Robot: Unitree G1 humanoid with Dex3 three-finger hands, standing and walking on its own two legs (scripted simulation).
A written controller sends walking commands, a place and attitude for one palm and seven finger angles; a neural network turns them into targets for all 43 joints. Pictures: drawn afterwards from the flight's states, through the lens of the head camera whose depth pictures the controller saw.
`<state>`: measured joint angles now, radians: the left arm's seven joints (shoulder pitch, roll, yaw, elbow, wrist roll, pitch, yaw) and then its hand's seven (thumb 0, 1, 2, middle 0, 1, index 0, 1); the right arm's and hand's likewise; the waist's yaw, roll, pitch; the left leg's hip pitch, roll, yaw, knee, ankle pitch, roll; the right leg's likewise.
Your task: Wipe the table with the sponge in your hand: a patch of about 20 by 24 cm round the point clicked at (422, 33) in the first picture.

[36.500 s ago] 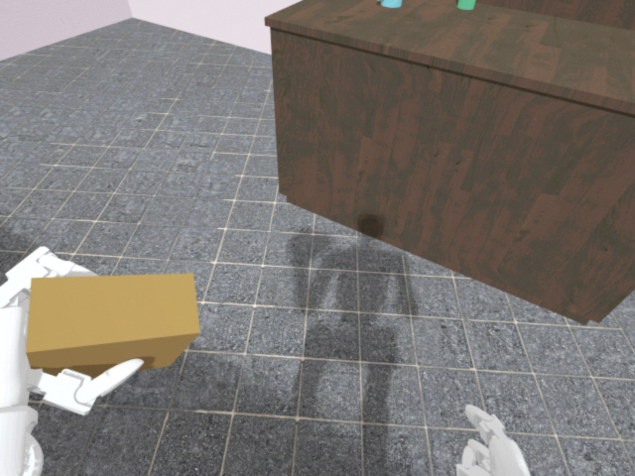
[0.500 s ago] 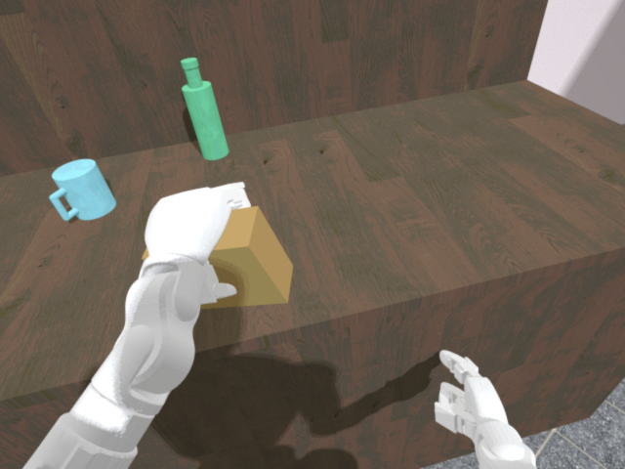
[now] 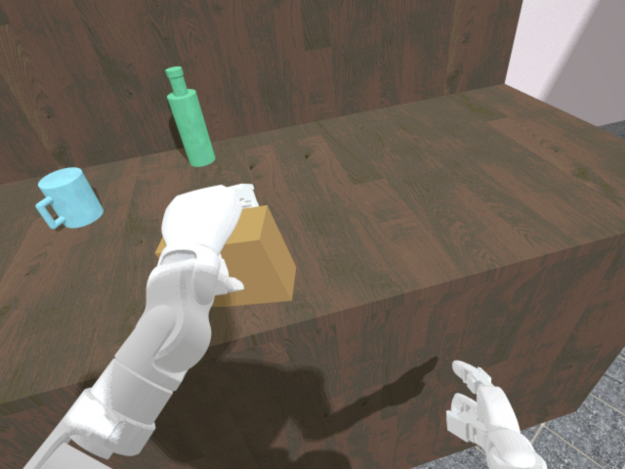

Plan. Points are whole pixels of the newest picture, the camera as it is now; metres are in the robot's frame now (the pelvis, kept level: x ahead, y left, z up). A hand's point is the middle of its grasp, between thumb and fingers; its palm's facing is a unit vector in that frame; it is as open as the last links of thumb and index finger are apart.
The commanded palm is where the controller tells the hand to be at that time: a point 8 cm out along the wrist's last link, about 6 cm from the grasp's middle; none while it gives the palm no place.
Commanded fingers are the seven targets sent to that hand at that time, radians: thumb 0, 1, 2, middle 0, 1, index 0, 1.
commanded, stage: wipe forward along the third lane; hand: left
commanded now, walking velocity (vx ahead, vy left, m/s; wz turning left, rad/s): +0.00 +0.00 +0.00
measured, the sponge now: (238, 270) +0.33 +0.15 +0.12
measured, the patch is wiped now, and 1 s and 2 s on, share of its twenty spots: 0.35 0.75 0.80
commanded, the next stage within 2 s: wipe back along the third lane in 1.36 s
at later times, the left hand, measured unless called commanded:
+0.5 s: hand (226, 221) +0.38 +0.18 +0.17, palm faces +0.11 -0.07 -0.99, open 10.2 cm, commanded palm +0.35 +0.19 +0.20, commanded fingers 0.00 0.10 1.30 -1.20 -1.60 -1.20 -1.60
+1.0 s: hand (215, 200) +0.43 +0.21 +0.17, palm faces +0.01 -0.05 -1.00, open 10.1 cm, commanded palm +0.41 +0.22 +0.20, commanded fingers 0.00 0.10 1.30 -1.20 -1.60 -1.20 -1.60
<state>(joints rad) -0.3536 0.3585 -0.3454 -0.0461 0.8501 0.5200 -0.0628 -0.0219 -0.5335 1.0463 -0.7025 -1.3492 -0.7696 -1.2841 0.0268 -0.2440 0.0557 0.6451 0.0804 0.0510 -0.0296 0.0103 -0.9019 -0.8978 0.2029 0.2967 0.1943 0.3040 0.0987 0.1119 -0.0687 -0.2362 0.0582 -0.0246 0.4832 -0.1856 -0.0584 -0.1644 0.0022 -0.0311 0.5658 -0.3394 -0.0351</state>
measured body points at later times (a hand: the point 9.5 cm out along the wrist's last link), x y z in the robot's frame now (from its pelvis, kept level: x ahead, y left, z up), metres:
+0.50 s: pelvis +0.01 +0.00 +0.00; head -0.03 -0.05 +0.45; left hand +0.37 +0.18 +0.22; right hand +0.23 -0.21 -0.09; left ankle +0.05 +0.17 -0.73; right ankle -0.02 -0.10 -0.73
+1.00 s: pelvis +0.02 +0.01 +0.00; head +0.00 -0.03 +0.45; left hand +0.43 +0.21 +0.22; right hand +0.19 -0.23 -0.11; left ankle +0.05 +0.17 -0.73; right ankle -0.02 -0.10 -0.73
